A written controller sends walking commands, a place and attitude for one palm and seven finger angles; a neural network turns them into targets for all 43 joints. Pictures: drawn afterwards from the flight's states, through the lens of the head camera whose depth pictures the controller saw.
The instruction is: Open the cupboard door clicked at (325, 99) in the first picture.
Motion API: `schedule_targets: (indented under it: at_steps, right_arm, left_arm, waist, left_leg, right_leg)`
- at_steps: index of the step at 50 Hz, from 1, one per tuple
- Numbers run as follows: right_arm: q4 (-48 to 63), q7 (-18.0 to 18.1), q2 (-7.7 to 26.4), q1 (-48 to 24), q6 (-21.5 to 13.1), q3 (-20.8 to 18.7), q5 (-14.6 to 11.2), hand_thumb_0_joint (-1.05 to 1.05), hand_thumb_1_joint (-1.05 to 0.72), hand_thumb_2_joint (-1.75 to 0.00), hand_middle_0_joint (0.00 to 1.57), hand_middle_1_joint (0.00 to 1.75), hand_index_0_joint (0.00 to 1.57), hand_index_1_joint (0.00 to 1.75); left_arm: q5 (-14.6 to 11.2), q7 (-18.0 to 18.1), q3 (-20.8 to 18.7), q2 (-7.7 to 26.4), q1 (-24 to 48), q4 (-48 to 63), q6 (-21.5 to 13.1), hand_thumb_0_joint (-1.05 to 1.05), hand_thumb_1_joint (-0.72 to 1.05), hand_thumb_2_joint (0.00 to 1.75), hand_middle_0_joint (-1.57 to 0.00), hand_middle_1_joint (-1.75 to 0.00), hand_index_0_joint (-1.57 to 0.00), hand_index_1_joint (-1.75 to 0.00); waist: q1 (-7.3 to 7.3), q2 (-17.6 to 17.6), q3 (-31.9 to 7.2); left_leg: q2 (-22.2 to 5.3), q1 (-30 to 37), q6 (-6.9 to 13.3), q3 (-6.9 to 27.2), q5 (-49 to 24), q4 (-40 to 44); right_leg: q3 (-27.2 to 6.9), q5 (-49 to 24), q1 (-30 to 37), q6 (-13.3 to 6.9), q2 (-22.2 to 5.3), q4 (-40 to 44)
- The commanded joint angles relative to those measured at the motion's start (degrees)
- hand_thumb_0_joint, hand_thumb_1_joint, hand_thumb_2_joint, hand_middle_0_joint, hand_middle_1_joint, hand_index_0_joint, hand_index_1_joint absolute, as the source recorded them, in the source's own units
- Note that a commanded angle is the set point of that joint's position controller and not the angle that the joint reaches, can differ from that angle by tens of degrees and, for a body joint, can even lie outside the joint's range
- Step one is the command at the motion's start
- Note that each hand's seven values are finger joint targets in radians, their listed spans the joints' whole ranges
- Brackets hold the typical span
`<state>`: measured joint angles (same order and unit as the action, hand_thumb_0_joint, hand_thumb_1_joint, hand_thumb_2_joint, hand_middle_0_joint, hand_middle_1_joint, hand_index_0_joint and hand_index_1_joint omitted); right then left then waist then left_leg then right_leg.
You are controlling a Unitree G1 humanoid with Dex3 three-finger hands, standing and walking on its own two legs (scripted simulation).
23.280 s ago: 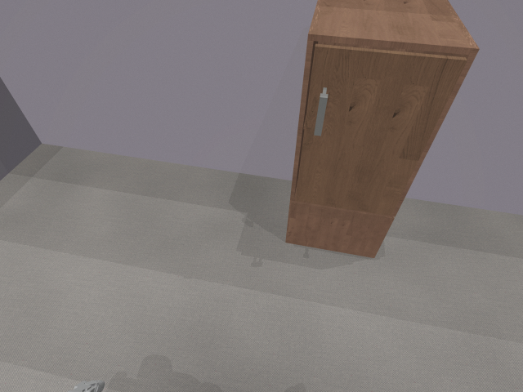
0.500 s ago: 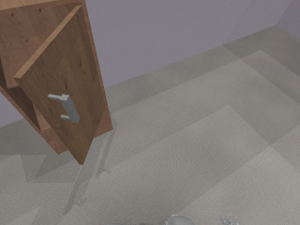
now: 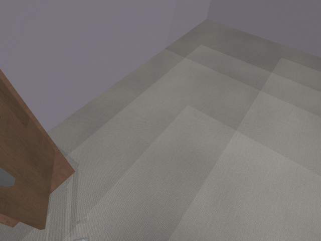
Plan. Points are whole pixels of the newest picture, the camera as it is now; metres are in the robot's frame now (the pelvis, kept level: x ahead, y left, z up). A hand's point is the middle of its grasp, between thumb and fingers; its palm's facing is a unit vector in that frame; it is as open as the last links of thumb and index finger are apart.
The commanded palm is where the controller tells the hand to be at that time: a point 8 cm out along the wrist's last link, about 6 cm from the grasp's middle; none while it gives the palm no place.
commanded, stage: walk to a spot facing it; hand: left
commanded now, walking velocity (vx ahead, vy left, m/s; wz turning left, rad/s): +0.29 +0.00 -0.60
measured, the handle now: out of the picture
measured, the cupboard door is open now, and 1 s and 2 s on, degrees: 49 49 49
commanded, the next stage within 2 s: turn to face it in 1.52 s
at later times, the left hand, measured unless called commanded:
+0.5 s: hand (151, 182) +0.32 +0.04 -0.16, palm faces -0.32 -0.93 -0.20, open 7.4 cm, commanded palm none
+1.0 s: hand (162, 159) +0.41 +0.01 -0.17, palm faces -0.36 -0.92 -0.16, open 7.4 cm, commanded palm none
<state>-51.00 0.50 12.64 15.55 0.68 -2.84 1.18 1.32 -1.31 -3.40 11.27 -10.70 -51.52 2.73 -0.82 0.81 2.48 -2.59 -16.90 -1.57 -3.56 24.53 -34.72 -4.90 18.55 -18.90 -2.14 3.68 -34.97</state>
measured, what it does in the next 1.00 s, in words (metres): walks ahead, turning right: right foot, then left foot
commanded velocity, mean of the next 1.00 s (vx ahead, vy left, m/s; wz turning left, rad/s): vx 0.36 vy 0.00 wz -0.33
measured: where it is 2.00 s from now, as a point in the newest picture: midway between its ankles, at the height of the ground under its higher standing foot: (222, 161)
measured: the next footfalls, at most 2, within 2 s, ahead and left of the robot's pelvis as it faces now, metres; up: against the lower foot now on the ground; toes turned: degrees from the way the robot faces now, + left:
right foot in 0.40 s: +0.19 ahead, -0.19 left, +0.00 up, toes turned -24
left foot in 0.86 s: +0.48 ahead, -0.07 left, +0.00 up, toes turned -18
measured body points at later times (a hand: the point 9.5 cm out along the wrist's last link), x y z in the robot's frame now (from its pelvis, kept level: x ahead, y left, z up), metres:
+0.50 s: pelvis +0.14 -0.09 -0.01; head +0.19 -0.12 +0.44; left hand +0.33 +0.09 -0.14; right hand +0.00 -0.29 -0.16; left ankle +0.08 +0.09 -0.63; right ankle +0.16 -0.17 -0.73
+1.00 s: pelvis +0.36 -0.16 +0.00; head +0.38 -0.17 +0.45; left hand +0.43 +0.06 -0.16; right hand +0.34 -0.40 -0.14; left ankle +0.44 -0.06 -0.73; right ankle +0.25 -0.22 -0.64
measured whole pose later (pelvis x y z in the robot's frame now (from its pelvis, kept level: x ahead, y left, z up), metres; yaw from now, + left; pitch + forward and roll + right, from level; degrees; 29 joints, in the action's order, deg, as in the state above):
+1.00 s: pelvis +0.36 -0.16 +0.00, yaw -27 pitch -1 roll +1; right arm -54.9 0.2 8.1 10.4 -4.3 -1.8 2.1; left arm 1.4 -1.6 -3.6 9.6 -19.1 -62.4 -0.8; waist 2.1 2.1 3.4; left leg -3.8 -16.0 -0.6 -8.6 13.9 -30.8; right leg 2.2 22.2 -24.6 -2.5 -1.7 -68.0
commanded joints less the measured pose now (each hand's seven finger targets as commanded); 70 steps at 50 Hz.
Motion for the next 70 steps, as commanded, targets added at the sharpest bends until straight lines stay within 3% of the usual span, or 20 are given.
schedule_targets:
  at_steps: [1,4,6,15,18,19,20,21,26,37,41,43,44,51,58,59,60,61,66,70]
  right_arm:
    - [-0.69,1.86,13.76,15.75,-2.73,-2.80,1.25,0.00,-0.90,-0.90,0.20,0.30,0.20,0.30]
    - [1.05,1.56,8.28,6.75,-3.63,-0.94,1.12,0.00,-0.90,-0.90,0.20,0.30,0.20,0.30]
    - [-0.31,1.87,5.89,9.28,-4.30,-0.19,0.86,0.00,-0.90,-0.90,0.20,0.30,0.20,0.30]
    - [-4.86,1.21,6.38,15.80,-4.12,-0.64,1.38,0.00,-0.90,-0.90,0.20,0.30,0.20,0.30]
    - [-4.40,0.80,7.80,11.71,-3.83,-0.89,0.51,0.00,-0.90,-0.90,0.20,0.30,0.20,0.30]
    - [-2.99,-0.11,5.19,10.40,-4.07,-0.33,-0.77,0.00,-0.90,-0.90,0.20,0.30,0.20,0.30]
    - [0.38,0.18,2.36,6.84,-4.26,0.03,-1.58,0.00,-0.90,-0.90,0.20,0.30,0.20,0.30]
    - [1.15,0.48,4.12,1.76,-3.94,-0.64,-1.18,0.00,-0.90,-0.90,0.20,0.30,0.20,0.30]
    - [-4.27,0.00,-0.11,5.98,-1.85,-0.91,0.44,0.00,-0.90,-0.90,0.20,0.30,0.20,0.30]
    - [1.06,-1.66,-0.08,-10.60,-3.30,-0.95,0.09,0.00,-0.90,-0.90,0.20,0.30,0.20,0.30]
    - [-2.98,-0.65,2.52,-1.51,-4.37,-1.47,0.58,0.00,-0.90,-0.90,0.20,0.30,0.20,0.30]
    - [-6.87,0.29,12.77,15.19,-4.78,-3.63,1.76,0.00,-0.90,-0.90,0.20,0.30,0.20,0.30]
    - [-6.83,0.37,12.28,15.28,-3.93,-3.16,1.27,0.00,-0.90,-0.90,0.20,0.30,0.20,0.30]
    - [-5.80,0.59,4.83,3.00,-5.07,-1.07,1.01,0.00,-0.90,-0.90,0.20,0.30,0.20,0.30]
    - [-7.32,-0.42,6.15,3.14,-3.29,-1.28,0.86,0.00,-0.90,-0.90,0.20,0.30,0.20,0.30]
    - [-7.06,-0.61,5.10,2.35,-3.32,-1.01,0.45,0.00,-0.90,-0.90,0.20,0.30,0.20,0.30]
    - [-5.63,-1.20,1.38,1.99,-3.61,-0.05,-0.40,0.00,-0.90,-0.90,0.20,0.30,0.20,0.30]
    - [-3.44,-1.21,2.51,-1.21,-3.77,-0.36,-0.47,0.00,-0.90,-0.90,0.20,0.30,0.20,0.30]
    - [-7.56,-1.21,-0.19,0.41,-2.99,-0.49,0.13,0.00,-0.90,-0.90,0.20,0.30,0.20,0.30]
    - [-7.18,-1.95,-2.08,-0.61,-2.17,-0.31,0.04,0.00,-0.90,-0.90,0.20,0.30,0.20,0.30]
  left_arm:
    - [0.34,-0.95,-2.29,6.51,11.12,9.90,-2.77,0.00,0.90,0.90,-0.20,-0.30,-0.20,-0.30]
    - [0.86,-2.48,-2.77,4.46,7.08,6.55,-2.88,0.00,0.90,0.90,-0.20,-0.30,-0.20,-0.30]
    - [0.70,-2.82,-2.11,2.16,6.30,5.54,-2.56,0.00,0.90,0.90,-0.20,-0.30,-0.20,-0.30]
    - [0.28,-2.78,-0.94,1.21,12.45,5.21,-2.97,0.00,0.90,0.90,-0.20,-0.30,-0.20,-0.30]
    - [0.35,-2.10,-2.31,5.13,-4.07,-0.16,-4.21,0.00,0.90,0.90,-0.20,-0.30,-0.20,-0.30]
    - [0.49,-1.24,-4.32,12.07,-14.61,-3.29,-5.00,0.00,0.90,0.90,-0.20,-0.30,-0.20,-0.30]
    - [-0.59,-0.13,-5.64,17.83,-20.64,-5.06,-4.98,0.00,0.90,0.90,-0.20,-0.30,-0.20,-0.30]
    - [-1.17,0.79,-5.47,17.67,-18.01,-4.70,-4.63,0.00,0.90,0.90,-0.20,-0.30,-0.20,-0.30]
    - [0.16,1.80,-2.03,6.74,-2.17,-2.00,-5.85,0.00,0.90,0.90,-0.20,-0.30,-0.20,-0.30]
    - [-0.13,1.41,-1.58,6.59,-10.44,-7.04,-7.50,0.00,0.90,0.90,-0.20,-0.30,-0.20,-0.30]
    - [-0.56,1.56,-1.55,5.95,-10.40,-8.00,-7.36,0.00,0.90,0.90,-0.20,-0.30,-0.20,-0.30]
    - [-1.12,0.73,-0.82,2.28,-11.84,-5.72,-7.67,0.00,0.90,0.90,-0.20,-0.30,-0.20,-0.30]
    - [-0.55,0.82,-0.92,3.54,-8.31,-4.07,-8.07,0.00,0.90,0.90,-0.20,-0.30,-0.20,-0.30]
    - [0.25,-0.93,-0.68,-1.10,-4.37,-3.96,-4.81,0.00,0.90,0.90,-0.20,-0.30,-0.20,-0.30]
    - [0.51,-1.06,-1.70,3.22,-7.51,-5.68,-4.67,0.00,0.90,0.90,-0.20,-0.30,-0.20,-0.30]
    - [0.62,-0.71,-2.56,6.50,-13.98,-7.50,-5.17,0.00,0.90,0.90,-0.20,-0.30,-0.20,-0.30]
    - [0.74,0.06,-4.09,13.48,-21.71,-9.72,-5.98,0.00,0.90,0.90,-0.20,-0.30,-0.20,-0.30]
    - [-0.23,0.88,-4.01,14.93,-23.33,-10.04,-5.88,0.00,0.90,0.90,-0.20,-0.30,-0.20,-0.30]
    - [0.02,1.89,-0.83,5.29,-9.95,-7.40,-7.14,0.00,0.90,0.90,-0.20,-0.30,-0.20,-0.30]
    - [-0.24,1.78,-0.15,4.07,-10.70,-8.99,-8.39,0.00,0.90,0.90,-0.20,-0.30,-0.20,-0.30]
  waist:
    - [-6.67,-14.37,3.46]
    - [-0.86,-8.83,4.68]
    - [-1.06,-9.99,2.97]
    - [-3.02,-11.24,2.73]
    - [5.76,-7.59,-5.33]
    - [10.57,5.32,-13.02]
    - [11.70,16.32,-16.76]
    - [10.82,10.10,-12.07]
    - [-0.72,5.59,-2.55]
    - [2.44,3.69,3.05]
    - [-2.48,0.70,-1.05]
    - [-7.27,-18.20,-12.17]
    - [-7.31,-11.33,-9.85]
    - [0.65,-9.05,0.01]
    - [4.35,-4.69,1.28]
    - [7.88,0.71,-0.78]
    - [11.17,18.01,-4.41]
    - [11.12,19.59,-4.92]
    - [1.85,6.14,-0.62]
    - [0.46,4.40,2.13]
  left_leg:
    - [-29.44,14.98,12.12,35.97,23.73,29.20]
    - [-19.20,8.59,7.13,14.06,5.65,26.01]
    - [-15.53,12.50,5.75,4.36,-9.28,23.13]
    - [-17.76,15.03,5.75,-8.92,-29.59,17.37]
    - [-14.80,7.93,2.67,-13.49,-42.86,-4.05]
    - [-10.64,-8.52,0.45,-14.58,-27.83,-20.91]
    - [-2.33,-23.23,-1.91,-10.07,11.60,-39.34]
    - [-4.22,-26.86,-0.88,-0.64,9.49,-45.90]
    - [-7.50,-13.58,-1.38,1.45,-5.14,-30.13]
    - [-3.30,-13.16,-0.42,-0.14,-11.70,-4.92]
    - [0.39,8.47,1.79,-2.78,-14.67,6.92]
    - [-23.75,32.71,12.39,26.93,-15.48,14.63]
    - [-27.13,27.07,15.16,31.04,-10.89,17.85]
    - [-15.45,2.95,7.46,2.11,-10.65,24.05]
    - [-11.43,-4.15,4.50,-2.87,2.07,15.21]
    - [-7.62,-8.61,2.75,-6.82,-0.87,3.51]
    - [-0.64,-20.68,0.64,-11.11,2.46,-17.00]
    - [-0.96,-25.37,1.10,-4.99,11.30,-30.35]
    - [-7.03,-18.56,0.20,1.10,-5.99,-28.08]
    - [-5.61,-18.65,-0.24,-1.33,-12.33,-18.27]
  right_leg:
    - [1.25,12.53,-30.20,0.79,-4.98,-23.65]
    - [4.47,0.22,-25.43,2.31,-7.78,-32.71]
    - [6.52,-4.20,-25.16,2.79,-7.93,-31.95]
    - [14.01,-2.89,-12.21,0.49,-6.09,-6.64]
    - [16.31,-4.23,14.39,-2.90,-1.55,1.89]
    - [2.16,1.35,34.74,-6.75,-12.46,5.99]
    - [-26.12,-4.91,41.35,-12.80,-28.57,15.24]
    - [-28.56,-5.70,33.94,-14.40,-29.46,18.21]
    - [-4.21,-8.74,6.64,-9.05,-18.06,21.56]
    - [-5.35,-18.08,14.04,-9.45,-17.76,21.26]
    - [-0.61,-32.88,9.19,-5.60,-12.76,5.20]
    - [8.94,7.05,-13.64,-0.81,-1.80,-28.08]
    - [4.95,13.43,-17.40,-1.45,-3.19,-36.66]
    - [7.46,-0.78,-9.00,1.03,-10.61,-17.78]
    - [13.91,-5.00,11.13,1.19,-5.67,0.98]
    - [8.42,2.62,19.50,-0.67,-8.80,5.69]
    - [-13.90,13.42,29.59,-6.69,-22.37,15.80]
    - [-27.88,13.61,29.43,-11.19,-30.12,24.53]
    - [-1.44,-12.36,13.73,-7.34,-22.24,22.46]
    - [6.08,-21.68,14.33,-6.81,-19.75,23.57]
